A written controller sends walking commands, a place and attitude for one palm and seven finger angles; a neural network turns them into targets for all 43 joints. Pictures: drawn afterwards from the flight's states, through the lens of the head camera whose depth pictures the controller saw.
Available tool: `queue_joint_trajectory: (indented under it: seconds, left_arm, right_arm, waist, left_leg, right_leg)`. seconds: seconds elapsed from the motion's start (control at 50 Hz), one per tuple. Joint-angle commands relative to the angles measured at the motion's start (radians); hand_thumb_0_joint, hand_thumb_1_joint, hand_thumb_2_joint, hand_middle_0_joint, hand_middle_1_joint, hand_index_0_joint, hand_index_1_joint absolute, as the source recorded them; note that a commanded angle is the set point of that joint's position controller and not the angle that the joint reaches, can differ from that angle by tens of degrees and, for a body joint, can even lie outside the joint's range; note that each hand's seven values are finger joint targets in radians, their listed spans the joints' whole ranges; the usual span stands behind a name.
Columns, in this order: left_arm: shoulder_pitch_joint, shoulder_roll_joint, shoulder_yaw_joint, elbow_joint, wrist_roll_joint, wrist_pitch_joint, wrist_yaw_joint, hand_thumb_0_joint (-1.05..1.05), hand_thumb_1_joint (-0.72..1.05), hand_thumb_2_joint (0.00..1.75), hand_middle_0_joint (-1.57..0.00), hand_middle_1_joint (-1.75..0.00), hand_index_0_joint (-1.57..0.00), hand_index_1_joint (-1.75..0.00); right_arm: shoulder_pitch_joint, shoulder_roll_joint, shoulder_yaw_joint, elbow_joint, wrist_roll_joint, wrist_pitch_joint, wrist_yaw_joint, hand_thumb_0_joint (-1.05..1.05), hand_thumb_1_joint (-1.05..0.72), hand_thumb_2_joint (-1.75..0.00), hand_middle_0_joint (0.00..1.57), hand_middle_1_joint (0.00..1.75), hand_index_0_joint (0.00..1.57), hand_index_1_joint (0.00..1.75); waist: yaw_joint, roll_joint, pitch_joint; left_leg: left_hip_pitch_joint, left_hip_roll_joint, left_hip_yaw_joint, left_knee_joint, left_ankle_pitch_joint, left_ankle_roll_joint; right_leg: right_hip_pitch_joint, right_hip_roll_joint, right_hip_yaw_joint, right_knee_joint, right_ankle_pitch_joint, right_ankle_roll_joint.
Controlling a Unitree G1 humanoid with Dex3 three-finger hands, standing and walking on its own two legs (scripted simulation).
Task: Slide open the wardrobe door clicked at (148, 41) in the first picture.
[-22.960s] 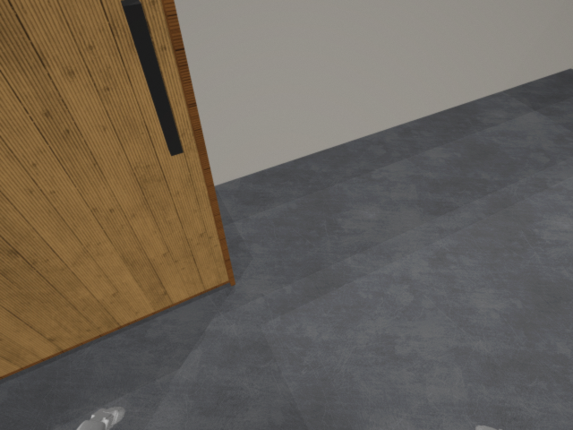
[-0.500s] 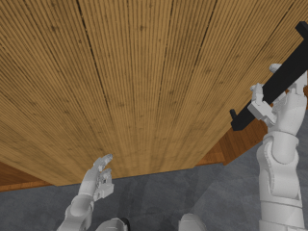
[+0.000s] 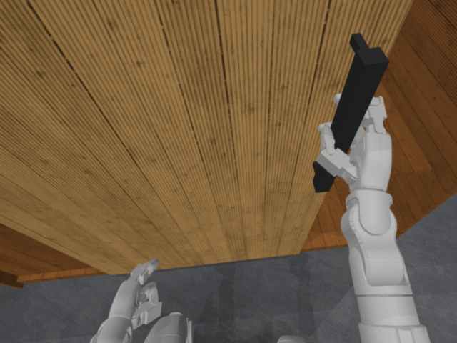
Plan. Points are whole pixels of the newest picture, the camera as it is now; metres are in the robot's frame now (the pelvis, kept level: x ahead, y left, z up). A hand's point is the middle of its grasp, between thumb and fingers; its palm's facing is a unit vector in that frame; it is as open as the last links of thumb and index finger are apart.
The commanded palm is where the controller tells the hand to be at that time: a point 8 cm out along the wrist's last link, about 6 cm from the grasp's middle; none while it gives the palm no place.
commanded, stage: step sideways, sliding the door along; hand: right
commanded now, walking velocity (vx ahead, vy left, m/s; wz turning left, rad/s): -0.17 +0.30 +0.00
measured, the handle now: (335, 129) +0.40 -0.21 +0.11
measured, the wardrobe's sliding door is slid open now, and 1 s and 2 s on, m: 0.36 0.45 0.45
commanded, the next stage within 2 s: stop walking and hold the door there in 0.54 s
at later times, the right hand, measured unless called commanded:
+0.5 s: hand (260, 159) +0.35 -0.08 +0.12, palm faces +0.26 +0.97 +0.02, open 7.2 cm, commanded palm +0.32 -0.05 +0.11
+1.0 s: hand (265, 155) +0.36 -0.09 +0.12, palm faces +0.46 +0.85 -0.26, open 6.9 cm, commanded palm +0.31 -0.13 +0.09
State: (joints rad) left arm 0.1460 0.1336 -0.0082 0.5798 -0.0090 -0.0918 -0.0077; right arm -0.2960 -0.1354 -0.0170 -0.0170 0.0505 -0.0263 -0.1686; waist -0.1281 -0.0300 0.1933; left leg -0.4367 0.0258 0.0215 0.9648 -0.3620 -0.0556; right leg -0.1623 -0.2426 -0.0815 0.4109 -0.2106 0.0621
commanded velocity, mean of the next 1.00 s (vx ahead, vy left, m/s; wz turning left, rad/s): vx -0.03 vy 0.10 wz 0.01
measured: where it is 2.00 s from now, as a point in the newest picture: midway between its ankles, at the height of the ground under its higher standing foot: outside the picture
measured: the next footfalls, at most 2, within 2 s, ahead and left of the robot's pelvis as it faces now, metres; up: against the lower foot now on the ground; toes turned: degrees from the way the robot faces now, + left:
left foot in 0.16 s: +0.04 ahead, +0.19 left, +0.00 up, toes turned +3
right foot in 0.40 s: +0.01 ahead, +0.00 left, +0.00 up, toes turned -10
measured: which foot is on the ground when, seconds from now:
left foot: up 0.00-0.14, down 0.16-0.40, up 0.42-0.82, down 0.84-1.00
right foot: down 0.00-0.16, up 0.18-0.38, down 0.40-0.84, up 0.86-1.00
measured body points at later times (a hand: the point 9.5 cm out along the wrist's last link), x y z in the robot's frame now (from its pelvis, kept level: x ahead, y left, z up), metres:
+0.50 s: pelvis -0.03 +0.10 -0.02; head +0.05 +0.06 +0.42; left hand +0.16 +0.33 -0.12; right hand +0.33 -0.13 +0.12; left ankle -0.02 +0.24 -0.68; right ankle -0.03 +0.01 -0.76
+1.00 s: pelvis -0.01 +0.19 -0.02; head +0.02 +0.23 +0.43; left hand +0.17 +0.46 -0.13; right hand +0.33 -0.13 +0.13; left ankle +0.02 +0.32 -0.76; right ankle -0.03 +0.07 -0.68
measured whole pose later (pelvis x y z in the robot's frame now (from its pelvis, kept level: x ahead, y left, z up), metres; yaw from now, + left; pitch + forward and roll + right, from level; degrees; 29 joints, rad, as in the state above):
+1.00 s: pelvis -0.01 +0.19 -0.02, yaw +3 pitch -1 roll -2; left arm 0.09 0.31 0.02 0.68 -0.05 -0.04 0.08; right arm -0.31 -0.39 -0.40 0.44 0.08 -0.10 -0.11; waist -0.01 -0.07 0.09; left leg -0.31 0.08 0.04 0.54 -0.22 -0.02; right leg -0.43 0.00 -0.04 1.07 -0.51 0.05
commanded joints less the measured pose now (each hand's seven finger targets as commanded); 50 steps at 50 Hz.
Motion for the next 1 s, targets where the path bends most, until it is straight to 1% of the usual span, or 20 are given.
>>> queue_joint_trajectory:
  seconds: [0.0,0.08,0.12,0.16,0.18,0.2,0.26,0.34,0.38,0.42,0.52,0.62,0.64,0.66,0.72,0.78,0.82,0.86,0.88,0.98]
  left_arm:
    - [-0.071,0.190,0.064,-0.129,0.001,-0.054,0.028,0.00,0.90,0.90,-0.20,-0.30,-0.20,-0.30]
    - [-0.096,0.174,0.054,-0.129,-0.007,-0.059,0.033,0.00,0.90,0.90,-0.20,-0.30,-0.20,-0.30]
    - [-0.095,0.149,0.041,-0.128,-0.034,-0.052,0.039,0.00,0.90,0.90,-0.20,-0.30,-0.20,-0.30]
    - [-0.178,0.105,0.024,-0.135,-0.028,-0.054,0.064,0.00,0.90,0.90,-0.20,-0.30,-0.20,-0.30]
    - [-0.169,0.097,0.012,-0.111,-0.010,-0.055,0.066,0.00,0.90,0.90,-0.20,-0.30,-0.20,-0.30]
    - [-0.120,0.133,0.042,-0.103,-0.018,-0.047,0.071,0.00,0.90,0.90,-0.20,-0.30,-0.20,-0.30]
    - [-0.140,0.119,0.022,-0.084,-0.017,-0.027,0.083,0.00,0.90,0.90,-0.20,-0.30,-0.20,-0.30]
    - [-0.130,0.146,0.047,-0.087,-0.012,0.021,0.084,0.00,0.90,0.90,-0.20,-0.30,-0.20,-0.30]
    - [-0.108,0.211,0.082,-0.122,-0.018,0.022,0.057,0.00,0.90,0.90,-0.20,-0.30,-0.20,-0.30]
    - [-0.161,0.228,0.079,-0.158,-0.034,0.027,0.028,0.00,0.90,0.90,-0.20,-0.30,-0.20,-0.30]
    - [-0.100,0.239,0.085,-0.098,-0.012,0.022,0.014,0.00,0.90,0.90,-0.20,-0.30,-0.20,-0.30]
    - [-0.069,0.224,0.086,-0.110,-0.007,0.012,0.021,0.00,0.90,0.90,-0.20,-0.30,-0.20,-0.30]
    - [-0.010,0.262,0.102,-0.029,-0.007,0.043,0.043,0.00,0.90,0.90,-0.20,-0.30,-0.20,-0.30]
    - [-0.015,0.232,0.088,-0.075,-0.001,0.058,0.039,0.00,0.90,0.90,-0.20,-0.30,-0.20,-0.30]
    - [-0.052,0.218,0.068,-0.091,-0.017,0.021,0.044,0.00,0.90,0.90,-0.20,-0.30,-0.20,-0.30]
    - [-0.051,0.215,0.055,-0.091,-0.033,-0.001,0.048,0.00,0.90,0.90,-0.20,-0.30,-0.20,-0.30]
    - [-0.079,0.173,0.032,-0.106,-0.035,0.014,0.071,0.00,0.90,0.90,-0.20,-0.30,-0.20,-0.30]
    - [-0.062,0.198,0.020,-0.058,-0.028,0.010,0.084,0.00,0.90,0.90,-0.20,-0.30,-0.20,-0.30]
    - [-0.045,0.239,0.036,-0.045,-0.034,0.005,0.080,0.00,0.90,0.90,-0.20,-0.30,-0.20,-0.30]
    - [-0.072,0.247,0.045,-0.030,-0.034,0.024,0.102,0.00,0.90,0.90,-0.20,-0.30,-0.20,-0.30]
  right_arm:
    - [-0.425,0.072,0.249,-0.288,-0.019,-0.129,0.097,0.00,-0.90,-0.90,0.45,1.40,0.45,1.40]
    - [-0.433,0.038,0.219,-0.275,-0.012,-0.142,0.088,0.00,-0.90,-0.90,0.45,1.40,0.45,1.40]
    - [-0.445,-0.013,0.202,-0.291,-0.026,-0.144,0.086,0.00,-0.90,-0.90,0.45,1.40,0.45,1.40]
    - [-0.427,-0.103,0.155,-0.304,-0.036,-0.141,0.075,0.00,-0.90,-0.90,0.45,1.40,0.45,1.40]
    - [-0.404,-0.112,0.133,-0.314,-0.044,-0.139,0.071,0.00,-0.90,-0.90,0.45,1.40,0.45,1.40]
    - [-0.376,-0.085,0.145,-0.336,-0.018,-0.151,0.077,0.00,-0.90,-0.90,0.45,1.40,0.45,1.40]
    - [-0.438,-0.023,0.165,-0.386,-0.006,-0.187,0.055,0.00,-0.90,-0.90,0.45,1.40,0.45,1.40]
    - [-0.480,0.016,0.232,-0.363,-0.011,-0.216,0.070,0.00,-0.90,-0.90,0.45,1.40,0.45,1.40]
    - [-0.479,0.080,0.279,-0.331,-0.001,-0.206,0.096,0.00,-0.90,-0.90,0.45,1.40,0.45,1.40]
    - [-0.534,0.129,0.290,-0.258,-0.009,-0.175,0.106,0.00,-0.90,-0.90,0.45,1.40,0.45,1.40]
    - [-0.623,0.081,0.270,-0.253,-0.015,-0.137,0.119,0.00,-0.90,-0.90,0.45,1.40,0.45,1.40]
    - [-0.611,0.052,0.231,-0.195,-0.007,-0.111,0.131,0.00,-0.90,-0.90,0.45,1.40,0.45,1.40]
    - [-0.369,-0.510,-0.343,0.142,-0.035,-0.105,0.064,0.00,-0.90,-0.90,0.45,1.40,0.45,1.40]
    - [-0.371,-0.336,-0.164,0.048,-0.024,-0.108,0.091,0.00,-0.90,-0.90,0.45,1.40,0.45,1.40]
    - [-0.411,-0.293,-0.126,0.004,-0.007,-0.126,0.099,0.00,-0.90,-0.90,0.45,1.40,0.45,1.40]
    - [-0.321,-0.405,-0.228,0.061,-0.012,-0.132,0.082,0.00,-0.90,-0.90,0.45,1.40,0.45,1.40]
    - [-0.230,-0.594,-0.374,0.194,-0.028,-0.121,0.065,0.00,-0.90,-0.90,0.45,1.40,0.45,1.40]
    - [-0.212,-0.646,-0.463,0.256,-0.022,-0.089,0.055,0.00,-0.90,-0.90,0.45,1.40,0.45,1.40]
    - [-0.274,-0.630,-0.458,0.211,-0.006,-0.114,0.052,0.00,-0.90,-0.90,0.45,1.40,0.45,1.40]
    - [-0.210,-0.604,-0.488,0.329,-0.019,-0.132,0.034,0.00,-0.90,-0.90,0.45,1.40,0.45,1.40]
  waist:
    - [0.154,-0.325,-0.456]
    - [0.145,-0.251,-0.478]
    - [0.135,-0.022,-0.509]
    - [0.098,0.315,-0.520]
    - [0.071,0.272,-0.493]
    - [0.076,0.397,-0.547]
    - [0.109,0.299,-0.580]
    - [0.150,0.088,-0.592]
    - [0.134,-0.222,-0.638]
    - [0.139,-0.086,-0.569]
    - [0.142,-0.175,-0.479]
    - [0.150,-0.258,-0.503]
    - [0.128,-0.305,-0.526]
    - [0.128,-0.311,-0.507]
    - [0.147,-0.412,-0.450]
    - [0.113,-0.191,-0.465]
    - [0.089,0.340,-0.511]
    - [0.107,0.261,-0.425]
    - [0.105,0.368,-0.503]
    - [0.113,0.258,-0.493]
  left_leg:
    - [0.009,-0.036,0.065,-0.197,-0.011,0.008]
    - [0.194,-0.042,0.046,-0.479,0.118,0.022]
    - [0.350,0.033,0.000,-0.665,0.576,0.038]
    - [0.458,0.287,-0.234,-0.550,1.279,0.156]
    - [0.423,0.308,-0.244,-0.553,1.285,0.170]
    - [0.547,0.283,-0.245,-0.505,1.317,0.159]
    - [0.727,0.250,-0.167,-0.412,1.345,0.224]
    - [0.369,0.151,-0.052,-0.260,0.847,0.134]
    - [-0.105,0.009,-0.068,0.053,-0.221,0.034]
    - [-0.163,-0.019,-0.136,0.245,-0.156,0.044]
    - [-0.214,0.025,-0.037,0.208,0.014,0.019]
    - [-0.111,-0.008,0.060,0.054,0.051,-0.002]
    - [-0.124,-0.027,0.093,0.031,0.029,-0.013]
    - [-0.095,-0.034,0.103,-0.055,0.016,-0.006]
    - [0.026,-0.058,0.141,-0.264,0.041,0.006]
    - [0.296,-0.024,0.092,-0.591,0.350,0.025]
    - [0.551,0.317,-0.308,-0.534,1.104,0.157]
    - [0.376,0.379,-0.340,-0.612,0.921,0.143]
    - [0.512,0.348,-0.297,-0.538,0.990,0.159]
    - [0.443,0.320,-0.149,-0.506,0.984,0.165]
  right_leg:
    - [0.366,-0.145,0.042,0.010,0.811,-0.145]
    - [0.298,-0.151,0.062,0.106,0.684,-0.122]
    - [0.178,-0.011,0.003,0.244,0.343,-0.063]
    - [-0.182,0.187,-0.002,0.527,-0.444,-0.016]
    - [-0.224,0.218,0.049,0.639,-0.470,-0.019]
    - [-0.273,0.215,0.072,0.691,-0.479,-0.021]
    - [-0.335,0.207,0.026,0.515,-0.390,-0.016]
    - [0.145,0.116,-0.003,0.000,0.250,-0.035]
    - [0.491,-0.352,0.462,0.046,1.137,-0.252]
    - [0.375,-0.342,0.425,0.014,0.715,-0.283]
    - [0.348,-0.166,0.114,0.041,0.771,-0.158]
    - [0.358,-0.099,0.020,0.019,0.768,-0.121]
    - [0.374,-0.095,-0.004,0.019,0.830,-0.125]
    - [0.353,-0.090,0.011,0.064,0.829,-0.137]
    - [0.280,-0.077,-0.059,0.062,0.695,-0.109]
    - [0.151,-0.003,-0.075,0.270,0.401,-0.064]
    - [-0.286,0.227,-0.029,0.624,-0.415,-0.035]
    - [-0.310,0.188,0.095,0.720,-0.382,-0.023]
    - [-0.365,0.204,0.114,0.760,-0.359,-0.015]
    - [-0.268,0.227,0.064,0.580,-0.249,-0.013]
